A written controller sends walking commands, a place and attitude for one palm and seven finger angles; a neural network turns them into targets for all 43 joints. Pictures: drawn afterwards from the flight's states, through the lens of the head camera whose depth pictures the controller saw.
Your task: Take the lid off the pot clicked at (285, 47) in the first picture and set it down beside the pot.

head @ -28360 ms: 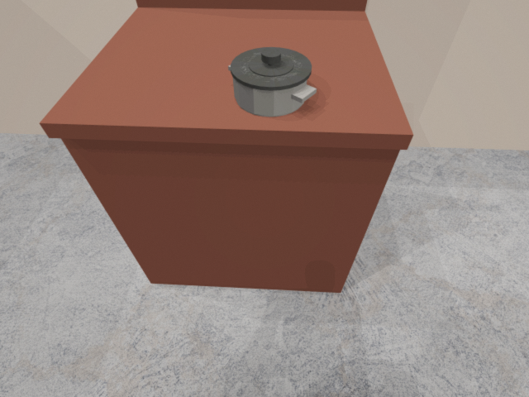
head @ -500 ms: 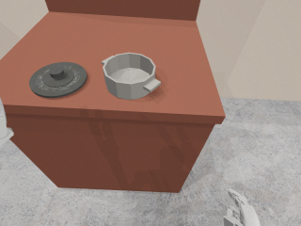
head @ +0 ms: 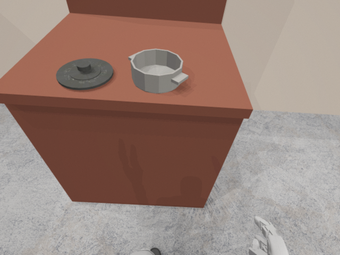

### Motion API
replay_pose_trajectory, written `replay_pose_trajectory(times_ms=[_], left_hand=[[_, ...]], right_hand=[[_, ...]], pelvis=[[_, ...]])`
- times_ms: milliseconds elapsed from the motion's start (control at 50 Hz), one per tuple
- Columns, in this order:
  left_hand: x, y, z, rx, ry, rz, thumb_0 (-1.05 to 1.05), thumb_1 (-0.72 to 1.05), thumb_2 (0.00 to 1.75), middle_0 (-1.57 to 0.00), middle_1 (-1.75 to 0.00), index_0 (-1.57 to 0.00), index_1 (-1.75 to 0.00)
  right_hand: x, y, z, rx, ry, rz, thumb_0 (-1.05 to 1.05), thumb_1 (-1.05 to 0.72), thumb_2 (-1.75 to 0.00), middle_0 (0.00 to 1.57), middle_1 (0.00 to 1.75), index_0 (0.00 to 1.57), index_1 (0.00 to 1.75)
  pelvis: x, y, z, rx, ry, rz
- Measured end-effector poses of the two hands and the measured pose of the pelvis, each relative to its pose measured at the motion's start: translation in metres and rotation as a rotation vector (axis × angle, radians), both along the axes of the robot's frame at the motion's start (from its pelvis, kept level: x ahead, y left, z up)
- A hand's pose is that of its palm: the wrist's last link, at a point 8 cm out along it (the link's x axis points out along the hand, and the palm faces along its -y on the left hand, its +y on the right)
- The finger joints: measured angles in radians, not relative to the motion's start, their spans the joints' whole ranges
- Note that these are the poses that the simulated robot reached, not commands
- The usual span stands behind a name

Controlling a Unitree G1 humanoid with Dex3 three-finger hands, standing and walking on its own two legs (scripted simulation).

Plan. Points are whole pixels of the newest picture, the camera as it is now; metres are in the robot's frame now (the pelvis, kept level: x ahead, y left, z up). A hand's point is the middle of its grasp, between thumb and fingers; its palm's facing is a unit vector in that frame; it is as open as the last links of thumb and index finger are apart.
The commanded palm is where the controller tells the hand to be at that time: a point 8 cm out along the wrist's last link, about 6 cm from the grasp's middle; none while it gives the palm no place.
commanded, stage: step back with the hand held close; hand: left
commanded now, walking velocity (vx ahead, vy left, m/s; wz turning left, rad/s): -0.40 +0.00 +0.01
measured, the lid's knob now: (83, 66) +0.63 +0.31 +0.11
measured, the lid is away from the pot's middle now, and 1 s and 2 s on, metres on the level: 0.23 0.23 0.23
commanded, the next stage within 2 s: stop stepping back and stand still in 0.16 s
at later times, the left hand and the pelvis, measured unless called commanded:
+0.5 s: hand out of the picture +0.04 +0.25 +0.30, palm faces +0.40 -0.79 -0.47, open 7.4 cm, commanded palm +0.00 +0.31 +0.30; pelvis -0.15 +0.04 +0.02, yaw -2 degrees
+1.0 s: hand out of the picture -0.01 +0.27 +0.30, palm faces +0.47 -0.74 -0.47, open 7.4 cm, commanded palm -0.05 +0.34 +0.30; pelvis -0.19 +0.06 +0.01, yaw -2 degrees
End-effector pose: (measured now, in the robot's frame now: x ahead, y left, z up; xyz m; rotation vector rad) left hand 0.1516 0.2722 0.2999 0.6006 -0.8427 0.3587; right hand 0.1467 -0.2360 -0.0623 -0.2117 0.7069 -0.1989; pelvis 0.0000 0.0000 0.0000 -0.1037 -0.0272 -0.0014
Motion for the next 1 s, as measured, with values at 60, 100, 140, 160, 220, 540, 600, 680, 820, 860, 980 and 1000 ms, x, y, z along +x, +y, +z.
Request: replay_pose_trajectory(times_ms=[60,100,140,160,220,540,600,680,820,860,980,1000], left_hand=[[-0.018,0.001,0.003,0.007,0.000,0.013,0.01,0.89,0.90,-0.21,-0.30,-0.21,-0.30],[-0.030,-0.002,0.002,0.017,-0.005,-0.002,0.01,0.89,0.90,-0.21,-0.30,-0.21,-0.30],[-0.041,-0.003,0.002,0.017,-0.005,-0.035,0.01,0.89,0.90,-0.21,-0.30,-0.21,-0.30],[-0.045,-0.001,0.002,0.014,-0.005,-0.050,0.01,0.89,0.90,-0.21,-0.30,-0.21,-0.30],[-0.054,0.009,0.000,-0.006,-0.028,-0.080,0.00,0.89,0.90,-0.21,-0.30,-0.21,-0.30],[-0.165,0.021,0.021,0.159,0.004,-0.062,0.01,0.89,0.90,-0.21,-0.30,-0.21,-0.30],[-0.182,0.035,0.031,0.104,-0.073,-0.028,0.00,0.88,0.90,-0.22,-0.30,-0.21,-0.30],[-0.181,0.069,0.026,-0.069,-0.093,0.021,0.00,0.89,0.90,-0.21,-0.30,-0.21,-0.30],[-0.165,0.076,-0.023,-0.177,0.089,-0.047,0.00,0.90,0.90,-0.20,-0.30,-0.20,-0.30],[-0.169,0.066,-0.024,-0.134,0.141,-0.072,0.01,0.89,0.90,-0.20,-0.30,-0.20,-0.30],[-0.195,0.044,0.005,0.095,0.104,-0.038,0.01,0.89,0.90,-0.21,-0.30,-0.21,-0.30],[-0.197,0.043,0.009,0.113,0.077,-0.024,0.01,0.89,0.90,-0.21,-0.30,-0.21,-0.30]], right_hand=[[-0.012,0.005,-0.001,0.023,-0.002,0.014,0.01,-0.90,-0.90,0.20,0.30,0.20,0.30],[-0.021,0.008,-0.004,0.024,0.003,0.023,0.01,-0.90,-0.90,0.20,0.30,0.20,0.30],[-0.035,0.010,-0.004,0.024,0.026,0.013,0.01,-0.90,-0.90,0.20,0.30,0.20,0.30],[-0.042,0.012,-0.002,0.024,0.037,0.002,0.01,-0.90,-0.90,0.20,0.30,0.20,0.30],[-0.063,0.017,0.006,-0.008,0.043,-0.019,0.02,-0.90,-0.90,0.20,0.30,0.20,0.30],[-0.188,0.048,0.003,0.025,0.088,-0.019,0.01,-0.90,-0.90,0.20,0.30,0.20,0.30],[-0.200,0.049,-0.010,0.030,0.115,-0.014,0.01,-0.90,-0.90,0.20,0.30,0.20,0.30],[-0.211,0.051,-0.004,0.029,0.094,-0.059,0.02,-0.90,-0.90,0.20,0.30,0.20,0.30],[-0.213,0.062,0.010,0.005,-0.037,-0.092,0.02,-0.90,-0.90,0.20,0.30,0.20,0.30],[-0.216,0.069,0.015,0.023,-0.042,-0.081,0.02,-0.90,-0.90,0.20,0.30,0.20,0.30],[-0.213,0.080,0.000,0.058,0.039,-0.003,0.01,-0.90,-0.90,0.20,0.30,0.20,0.30],[-0.209,0.079,-0.007,0.058,0.054,0.011,0.01,-0.90,-0.90,0.20,0.30,0.20,0.30]], pelvis=[[-0.016,-0.001,0.000,0.022,0.024,-0.006],[-0.030,0.002,-0.002,0.030,0.017,-0.027],[-0.039,0.007,0.001,0.036,0.006,-0.031],[-0.042,0.010,0.003,0.044,0.005,-0.035],[-0.055,0.019,0.005,0.062,0.007,-0.044],[-0.157,0.039,0.011,0.075,0.054,-0.036],[-0.170,0.047,0.009,0.061,0.022,-0.043],[-0.176,0.057,0.013,0.085,0.008,-0.051],[-0.196,0.075,0.005,0.084,-0.005,-0.060],[-0.198,0.073,0.010,0.085,0.004,-0.060],[-0.192,0.064,0.010,0.081,0.027,-0.030],[-0.192,0.064,0.007,0.079,0.027,-0.028]])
